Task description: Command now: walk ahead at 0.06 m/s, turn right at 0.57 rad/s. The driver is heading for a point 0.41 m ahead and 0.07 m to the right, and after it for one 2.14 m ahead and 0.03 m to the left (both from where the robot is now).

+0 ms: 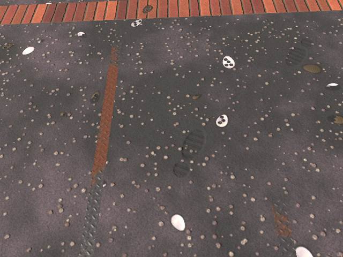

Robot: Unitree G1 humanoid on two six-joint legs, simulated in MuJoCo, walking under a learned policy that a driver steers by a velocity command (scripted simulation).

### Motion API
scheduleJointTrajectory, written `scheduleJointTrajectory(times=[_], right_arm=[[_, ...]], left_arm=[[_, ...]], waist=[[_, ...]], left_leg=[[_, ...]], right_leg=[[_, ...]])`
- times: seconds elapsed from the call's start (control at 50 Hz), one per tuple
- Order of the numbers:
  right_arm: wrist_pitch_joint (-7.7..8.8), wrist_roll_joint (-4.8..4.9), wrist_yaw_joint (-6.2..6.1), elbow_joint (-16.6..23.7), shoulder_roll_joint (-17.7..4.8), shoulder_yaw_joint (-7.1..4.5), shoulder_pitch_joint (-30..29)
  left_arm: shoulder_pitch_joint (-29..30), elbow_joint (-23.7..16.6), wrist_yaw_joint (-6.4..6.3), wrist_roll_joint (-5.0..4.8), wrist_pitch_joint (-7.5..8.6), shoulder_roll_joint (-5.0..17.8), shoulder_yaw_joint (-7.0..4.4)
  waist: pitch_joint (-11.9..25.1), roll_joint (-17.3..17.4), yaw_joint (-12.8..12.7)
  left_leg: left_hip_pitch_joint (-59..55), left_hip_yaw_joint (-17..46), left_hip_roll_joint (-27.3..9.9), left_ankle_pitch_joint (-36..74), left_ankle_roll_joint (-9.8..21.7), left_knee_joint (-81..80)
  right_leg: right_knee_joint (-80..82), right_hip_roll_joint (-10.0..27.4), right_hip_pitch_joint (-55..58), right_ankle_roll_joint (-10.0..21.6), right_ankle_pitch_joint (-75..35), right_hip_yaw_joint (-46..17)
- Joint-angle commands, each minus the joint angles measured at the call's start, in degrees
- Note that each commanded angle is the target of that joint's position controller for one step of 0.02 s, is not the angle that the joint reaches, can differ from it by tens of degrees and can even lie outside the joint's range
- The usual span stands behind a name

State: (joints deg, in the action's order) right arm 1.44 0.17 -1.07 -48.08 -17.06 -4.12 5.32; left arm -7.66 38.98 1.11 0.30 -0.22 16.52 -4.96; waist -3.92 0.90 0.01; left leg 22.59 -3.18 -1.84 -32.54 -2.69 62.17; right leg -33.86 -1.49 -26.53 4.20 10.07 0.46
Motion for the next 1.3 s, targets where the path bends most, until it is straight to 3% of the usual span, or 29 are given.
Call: scheduleJointTrajectory(times=[0.02,0.1,0.14,0.2,0.26,0.32,0.34,0.36,0.38,0.4,0.44,0.56,0.64,0.7,0.76,0.78,0.8,0.82,0.84,0.86,0.88,0.94,1.08,1.18,1.2,1.22,1.24,1.26,1.3], right_arm=[[0.07,-0.24,-0.68,4.15,-6.07,-1.27,-0.28],[-0.95,-0.42,-1.28,4.11,-4.80,-1.22,1.06],[-1.00,-0.40,-1.39,4.23,-3.86,-0.82,0.49],[-0.82,-0.09,-0.67,4.86,-4.20,-0.76,-0.57],[0.42,0.34,0.22,5.22,-5.10,-1.10,0.01],[1.99,0.83,0.88,3.43,-4.71,-1.49,5.75],[2.25,0.53,0.67,1.77,-6.36,-2.15,10.71],[2.29,-0.30,0.27,0.74,-9.72,-2.84,15.80],[2.66,-2.48,0.92,1.59,-14.01,-3.64,13.49],[3.29,-2.16,0.60,3.59,-11.48,-3.23,8.58],[3.50,-0.31,-0.28,4.92,-6.80,-1.95,5.32],[3.70,-1.32,-0.48,3.33,-6.05,-1.28,12.03],[2.25,-0.05,-0.27,2.40,-9.08,-1.70,13.36],[1.80,1.49,0.26,1.47,-11.26,-2.30,14.45],[2.40,1.96,0.46,1.04,-9.10,-1.63,14.27],[3.11,-0.86,0.63,3.32,-5.05,-0.02,14.64],[3.40,-1.35,1.80,2.41,-0.31,2.45,22.93],[2.64,0.83,1.83,0.28,-6.66,0.45,19.89],[1.87,2.13,1.74,1.97,-7.12,0.28,14.87],[0.98,1.60,0.93,1.63,-5.50,0.56,13.00],[-0.26,0.84,0.06,1.24,-5.22,0.44,12.76],[-2.57,0.15,-1.39,-0.09,-3.17,0.40,17.58],[-3.77,0.26,-0.88,5.96,-4.72,-0.40,8.35],[-3.59,0.14,1.08,6.40,-4.08,-0.97,11.54],[-3.40,-0.37,1.16,6.22,-5.57,-1.54,12.71],[-3.11,-0.54,0.34,7.44,-11.58,-3.04,12.94],[-2.52,-1.54,0.36,9.36,-15.86,-3.55,12.16],[-1.27,-2.62,0.85,10.01,-13.43,-2.98,12.96],[-0.10,-0.90,0.62,10.89,-11.23,-2.67,7.75]], left_arm=[[-2.82,-3.89,-0.86,-1.18,1.03,9.02,-2.41],[-0.63,-5.41,-2.32,-0.03,0.12,9.04,-2.34],[-1.42,-5.58,-2.86,-0.41,-0.04,9.89,-2.72],[-0.89,-6.25,-3.34,-0.93,-0.42,9.82,-2.69],[-1.66,-6.25,-3.14,-0.94,-0.44,9.81,-2.59],[-0.56,-6.51,-3.22,-1.48,-0.84,8.81,-2.12],[0.64,-7.18,-3.31,-1.52,-0.89,7.09,-1.62],[-0.81,-7.09,-3.24,-1.63,-0.81,1.80,-0.32],[1.17,-10.59,-2.79,-2.10,0.27,3.91,-0.78],[1.28,-10.16,-2.35,-1.59,0.96,7.66,-1.55],[-2.62,-7.14,-1.67,-1.05,0.89,8.42,-2.20],[1.87,-8.74,-0.48,-1.28,1.51,3.37,-0.69],[6.76,-11.06,0.87,-0.93,2.02,0.01,0.84],[6.52,-11.43,1.58,-1.27,1.92,2.02,0.18],[-7.28,-6.89,0.54,-0.24,1.98,7.17,-2.25],[-14.42,-6.16,-0.73,0.92,1.61,11.57,-2.94],[-11.98,-6.39,-0.96,1.56,1.63,12.58,-1.55],[-12.67,-5.83,-0.49,1.12,1.30,8.13,-1.05],[-8.76,-5.09,-0.20,0.61,1.50,6.32,-0.19],[-4.61,-4.55,-0.18,0.17,1.74,4.05,0.56],[-1.00,-4.38,-0.13,0.25,1.90,2.73,1.04],[4.39,-2.86,-0.50,1.89,2.84,3.41,0.53],[3.52,0.35,-3.10,0.38,1.23,6.60,-0.87],[5.64,1.54,-3.30,-1.44,-0.28,7.42,-1.25],[3.37,2.67,-3.34,-1.74,-0.63,5.85,-1.03],[1.18,2.56,-3.20,-0.24,-0.86,3.04,-0.47],[6.34,-0.64,-3.48,0.68,-0.59,2.95,-0.24],[8.73,-0.90,-3.55,0.60,-0.46,4.89,-0.77],[6.03,1.07,-3.81,-0.23,-0.63,5.85,-1.49]], waist=[[13.70,-3.09,-1.13],[12.50,-6.53,1.14],[12.96,-6.66,0.52],[12.41,-9.29,-0.19],[10.68,-11.00,-0.19],[8.79,-9.88,3.35],[8.15,-7.63,5.48],[10.36,3.51,5.33],[4.04,13.43,3.48],[0.31,11.29,1.71],[0.82,8.54,0.28],[-0.98,4.91,3.88],[-0.68,6.68,5.29],[1.06,8.25,4.26],[9.59,5.04,-3.47],[18.77,-4.33,-5.33],[29.62,-16.22,-0.76],[30.73,-8.90,-4.35],[22.02,-8.97,-3.25],[16.95,-5.48,-1.52],[12.98,-5.88,0.21],[9.92,-8.87,4.06],[6.47,-7.56,0.68],[7.66,-6.24,3.42],[6.85,-3.10,3.25],[6.25,11.18,1.07],[4.45,20.15,2.18],[7.61,12.61,4.14],[8.06,5.23,0.76]], left_leg=[[16.71,7.85,-1.01,3.26,0.49,7.92],[8.58,7.00,1.06,9.09,-0.10,-3.58],[7.20,7.52,1.81,10.62,-0.81,-8.89],[3.77,7.02,2.57,13.13,-0.75,-16.01],[-0.56,6.25,3.65,11.21,0.49,-22.20],[-12.20,4.82,3.60,15.97,3.49,-35.88],[-20.43,7.08,-0.45,15.61,5.34,-40.79],[-27.59,20.01,-13.55,5.57,8.41,-44.86],[-22.41,39.44,-21.93,-8.75,14.53,-52.05],[-19.63,38.33,-21.99,-10.65,15.30,-52.86],[-20.73,26.77,-16.42,-1.34,10.94,-52.71],[-18.85,6.84,-12.01,26.42,10.71,-53.02],[-15.38,-0.08,-10.70,39.93,10.61,-50.14],[-18.14,1.04,-12.94,47.70,10.30,-45.56],[-15.79,-2.75,-8.97,58.24,5.91,-27.12],[-1.95,-3.71,-5.80,32.42,2.63,-10.81],[9.44,2.79,-0.18,-9.52,-0.40,5.14],[7.91,8.95,-1.88,-7.50,-0.84,8.78],[11.57,7.63,-3.37,-5.79,-0.43,8.49],[11.45,7.08,-4.96,-2.58,-0.48,4.46],[7.90,7.14,-5.63,0.47,-1.11,0.54],[-3.45,4.64,-3.65,7.62,-2.61,-4.95],[1.92,3.42,-4.39,10.44,0.23,-11.14],[-6.72,-1.11,-0.88,17.58,3.91,-27.29],[-9.66,0.92,-0.32,23.51,5.78,-33.78],[-14.57,17.40,-10.86,39.10,10.17,-41.13],[-16.16,33.74,-20.94,49.73,21.22,-44.13],[-16.59,32.84,-19.99,47.88,23.37,-44.41],[-17.82,24.29,-14.10,44.44,17.28,-42.06]], right_leg=[[13.21,16.24,23.00,12.21,-19.84,-23.56],[15.30,11.77,14.39,10.15,-15.79,-19.87],[15.27,11.30,14.25,9.94,-12.47,-20.50],[18.96,9.58,10.56,9.10,13.44,-23.69],[19.82,9.18,8.23,8.27,21.91,-26.86],[17.45,6.25,2.25,5.48,26.50,-26.94],[12.29,3.22,-4.89,2.46,26.99,-24.04],[-7.49,-2.81,-12.52,-1.05,26.17,-14.25],[-16.42,-4.64,-25.27,-1.15,20.98,-10.02],[-22.85,-0.39,-27.02,-1.47,15.58,-11.83],[-27.27,1.03,-25.85,-3.15,7.96,-10.08],[-27.18,3.68,-22.82,-6.15,-3.81,-5.42],[-9.84,3.33,-9.99,-6.35,-5.59,0.64],[-2.60,1.68,-3.16,-3.86,-2.58,2.20],[9.89,-0.87,19.27,1.31,-16.85,2.24],[3.74,11.91,38.17,5.35,-43.65,-11.48],[4.08,28.87,48.79,18.33,-55.38,-30.37],[7.29,25.15,41.62,17.17,-45.40,-26.93],[8.64,21.62,36.00,14.14,-39.09,-19.11],[10.63,18.31,28.80,11.08,-30.96,-15.02],[13.24,16.48,20.67,9.29,-25.40,-11.56],[18.11,14.26,6.93,8.98,-18.98,-4.29],[20.37,19.64,11.22,10.11,-2.55,-5.57],[11.52,18.10,13.53,5.46,-7.35,-0.44],[5.52,15.25,11.70,1.74,-3.03,2.51],[-10.28,8.54,2.67,-4.32,8.52,9.11],[-22.66,-0.86,-11.00,-7.53,28.19,5.50],[-31.43,0.11,-12.51,-7.05,29.00,-2.09],[-32.77,2.28,-13.58,-6.25,19.16,-4.54]])
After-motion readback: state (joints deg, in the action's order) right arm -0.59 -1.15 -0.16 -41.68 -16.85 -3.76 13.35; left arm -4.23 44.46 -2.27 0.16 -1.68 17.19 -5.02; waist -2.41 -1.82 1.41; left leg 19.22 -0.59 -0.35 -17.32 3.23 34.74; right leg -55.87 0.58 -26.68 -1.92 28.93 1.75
